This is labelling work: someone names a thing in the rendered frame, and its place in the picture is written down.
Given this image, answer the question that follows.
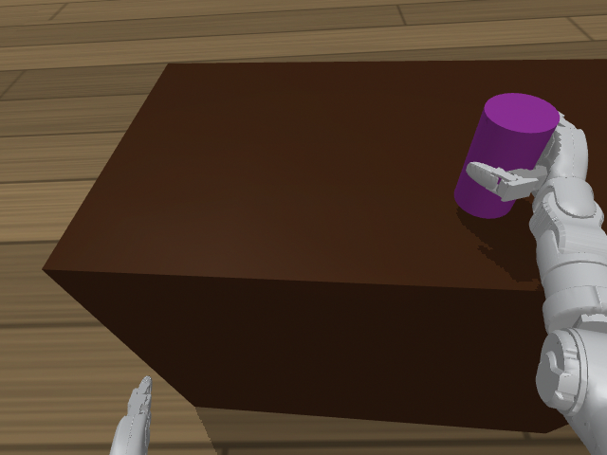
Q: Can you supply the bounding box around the right robot hand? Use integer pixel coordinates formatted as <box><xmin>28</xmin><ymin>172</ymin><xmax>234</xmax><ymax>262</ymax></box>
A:
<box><xmin>466</xmin><ymin>111</ymin><xmax>588</xmax><ymax>202</ymax></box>

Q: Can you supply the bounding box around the right robot arm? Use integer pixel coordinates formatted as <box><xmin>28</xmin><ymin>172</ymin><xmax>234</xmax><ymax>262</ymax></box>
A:
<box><xmin>529</xmin><ymin>176</ymin><xmax>607</xmax><ymax>455</ymax></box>

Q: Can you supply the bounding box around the left robot hand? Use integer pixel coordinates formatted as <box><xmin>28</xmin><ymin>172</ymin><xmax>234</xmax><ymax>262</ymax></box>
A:
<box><xmin>109</xmin><ymin>375</ymin><xmax>153</xmax><ymax>455</ymax></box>

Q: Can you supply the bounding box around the can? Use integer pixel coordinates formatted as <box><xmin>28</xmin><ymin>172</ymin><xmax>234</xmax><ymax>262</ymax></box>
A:
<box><xmin>454</xmin><ymin>93</ymin><xmax>560</xmax><ymax>219</ymax></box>

